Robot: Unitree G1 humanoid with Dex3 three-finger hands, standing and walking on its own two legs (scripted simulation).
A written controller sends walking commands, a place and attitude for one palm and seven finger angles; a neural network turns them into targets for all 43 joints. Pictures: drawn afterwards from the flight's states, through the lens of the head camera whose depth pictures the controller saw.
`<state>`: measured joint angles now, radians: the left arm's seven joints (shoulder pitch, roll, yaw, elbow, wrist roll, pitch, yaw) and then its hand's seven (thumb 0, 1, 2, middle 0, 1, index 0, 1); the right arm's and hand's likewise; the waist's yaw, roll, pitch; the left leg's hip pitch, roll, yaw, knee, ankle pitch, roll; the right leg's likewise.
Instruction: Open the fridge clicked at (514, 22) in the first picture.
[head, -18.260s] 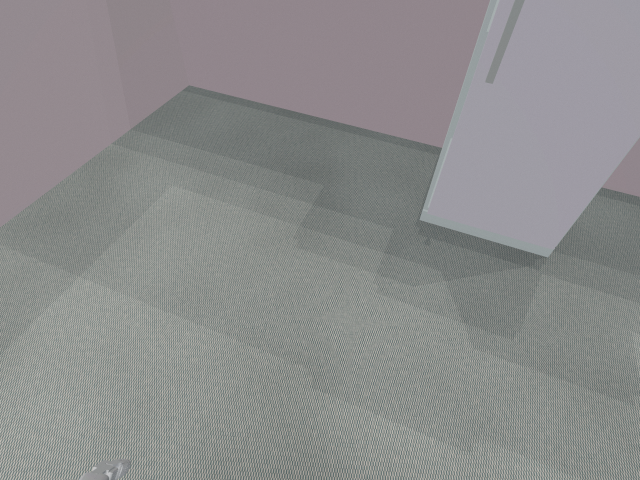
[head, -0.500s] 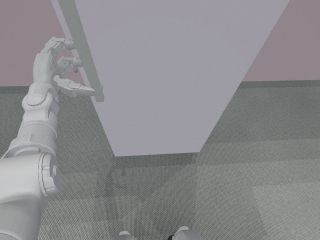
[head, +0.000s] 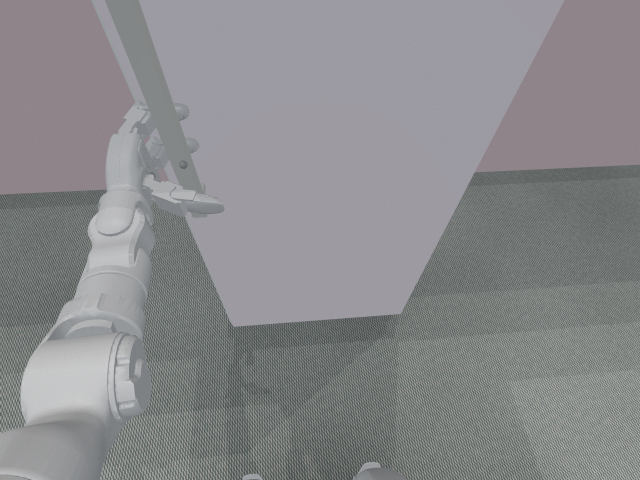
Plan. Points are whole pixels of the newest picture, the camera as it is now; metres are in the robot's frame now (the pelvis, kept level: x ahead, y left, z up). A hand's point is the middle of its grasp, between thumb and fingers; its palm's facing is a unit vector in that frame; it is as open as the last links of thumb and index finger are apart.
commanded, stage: slide the fingers in behind the handle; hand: left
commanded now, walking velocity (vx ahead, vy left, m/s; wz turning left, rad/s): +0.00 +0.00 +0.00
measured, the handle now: (173, 122) +0.53 +0.16 +0.13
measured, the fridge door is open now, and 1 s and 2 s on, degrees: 0 0 0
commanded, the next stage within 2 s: grip the handle and tug to test in 1.26 s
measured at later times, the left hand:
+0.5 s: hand (190, 166) +0.47 +0.14 +0.11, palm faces +0.04 -1.00 +0.02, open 14.0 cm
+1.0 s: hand (190, 167) +0.47 +0.14 +0.11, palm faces +0.05 -1.00 +0.00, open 14.2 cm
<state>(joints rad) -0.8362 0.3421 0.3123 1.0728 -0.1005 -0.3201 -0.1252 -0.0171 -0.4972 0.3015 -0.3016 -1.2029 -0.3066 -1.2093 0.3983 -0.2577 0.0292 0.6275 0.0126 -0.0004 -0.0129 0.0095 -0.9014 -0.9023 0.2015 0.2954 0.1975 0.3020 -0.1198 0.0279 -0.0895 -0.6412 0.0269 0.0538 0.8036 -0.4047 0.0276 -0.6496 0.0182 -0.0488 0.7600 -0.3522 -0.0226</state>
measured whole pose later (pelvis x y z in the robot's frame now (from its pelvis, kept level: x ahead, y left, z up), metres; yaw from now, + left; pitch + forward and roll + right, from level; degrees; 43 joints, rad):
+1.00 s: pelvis +0.00 +0.00 +0.00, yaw +1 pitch +13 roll -1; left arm -0.81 0.29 0.24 1.04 -0.13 -0.32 -0.07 -0.02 -0.50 0.30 -0.25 -1.20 -0.26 -1.20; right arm 0.39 -0.26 0.01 0.66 0.02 -0.02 -0.01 0.01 -0.90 -0.90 0.20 0.30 0.20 0.30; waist -0.09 0.03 -0.09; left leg -0.60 0.02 0.04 0.77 -0.39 0.02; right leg -0.61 0.01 -0.06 0.73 -0.35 -0.03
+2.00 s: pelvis +0.00 -0.01 +0.00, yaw +1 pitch +14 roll -1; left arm -0.88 0.31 0.24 1.11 -0.13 -0.33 -0.08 0.00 0.60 0.77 -0.40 -1.36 -0.40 -1.36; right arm 0.38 -0.26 0.02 0.67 0.02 -0.02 -0.01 0.01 -0.90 -0.90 0.20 0.30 0.20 0.30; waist -0.10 0.03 -0.08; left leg -0.63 0.02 0.03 0.78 -0.39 0.02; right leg -0.64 0.01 -0.07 0.74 -0.35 -0.03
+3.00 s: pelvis +0.04 +0.00 +0.01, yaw +0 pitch +13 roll -1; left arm -0.60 0.24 0.21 0.73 -0.14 -0.21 -0.06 0.00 0.76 0.78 -0.32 -1.40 -0.32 -1.40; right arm 0.36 -0.25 0.00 0.62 0.02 0.00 0.00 0.01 -0.90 -0.90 0.20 0.30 0.20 0.30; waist -0.06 0.04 -0.10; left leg -0.51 0.02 0.05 0.71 -0.41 0.02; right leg -0.53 0.02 -0.03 0.67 -0.37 -0.02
